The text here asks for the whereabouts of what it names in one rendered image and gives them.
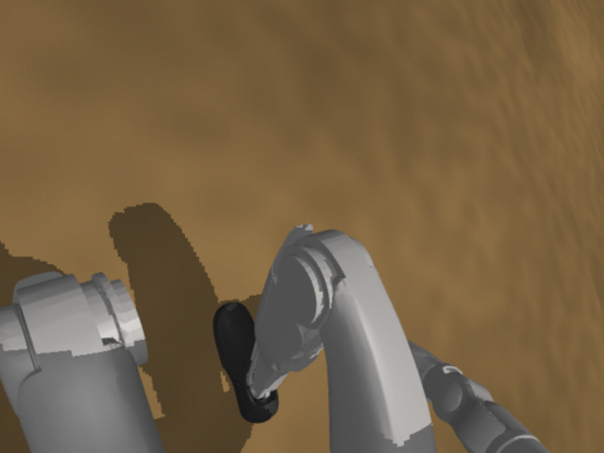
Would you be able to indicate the right robot hand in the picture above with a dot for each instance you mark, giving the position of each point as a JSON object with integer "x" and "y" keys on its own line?
{"x": 424, "y": 360}

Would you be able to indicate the right robot foot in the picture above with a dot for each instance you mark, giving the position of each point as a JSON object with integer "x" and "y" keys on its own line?
{"x": 234, "y": 334}

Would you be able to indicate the right robot arm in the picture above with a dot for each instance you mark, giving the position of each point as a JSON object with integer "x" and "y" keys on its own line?
{"x": 481, "y": 425}

